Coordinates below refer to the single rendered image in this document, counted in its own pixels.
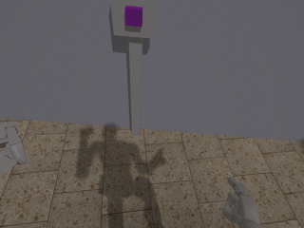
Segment robot left hand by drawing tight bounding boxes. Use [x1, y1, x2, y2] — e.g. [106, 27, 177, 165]
[0, 121, 27, 174]

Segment button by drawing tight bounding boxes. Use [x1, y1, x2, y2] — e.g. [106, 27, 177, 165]
[124, 6, 143, 27]

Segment panel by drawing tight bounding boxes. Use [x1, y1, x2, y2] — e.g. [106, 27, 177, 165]
[110, 0, 159, 136]

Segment robot right hand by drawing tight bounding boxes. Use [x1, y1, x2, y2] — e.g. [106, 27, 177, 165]
[222, 177, 260, 227]

